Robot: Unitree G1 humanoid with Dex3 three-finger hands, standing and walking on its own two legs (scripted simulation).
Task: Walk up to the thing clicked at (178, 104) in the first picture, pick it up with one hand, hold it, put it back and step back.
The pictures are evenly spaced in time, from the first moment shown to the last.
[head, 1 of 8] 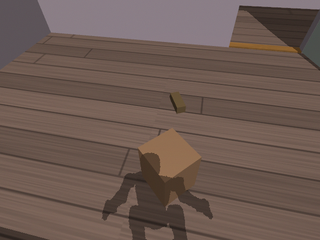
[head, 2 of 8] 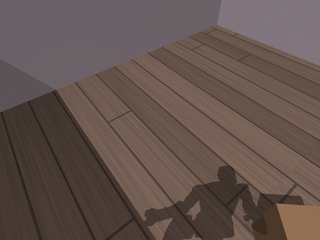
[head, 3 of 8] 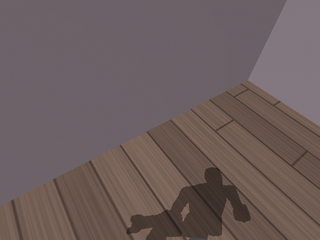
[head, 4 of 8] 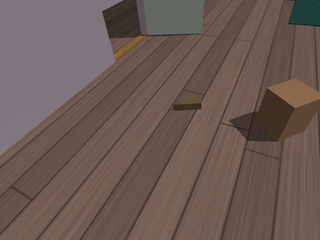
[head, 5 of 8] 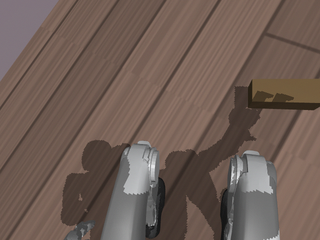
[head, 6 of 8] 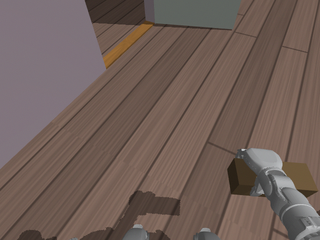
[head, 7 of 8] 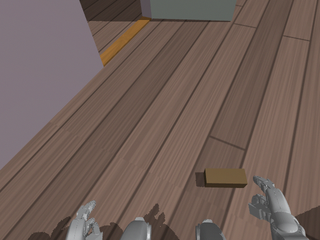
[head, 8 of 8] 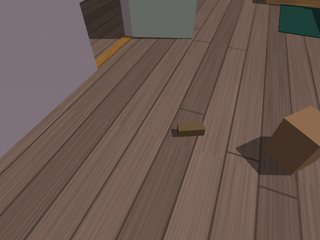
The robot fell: no
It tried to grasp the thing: yes
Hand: right
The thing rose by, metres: 0.66
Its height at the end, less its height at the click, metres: +0.00
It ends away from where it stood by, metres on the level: 0.02
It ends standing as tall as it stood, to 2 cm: yes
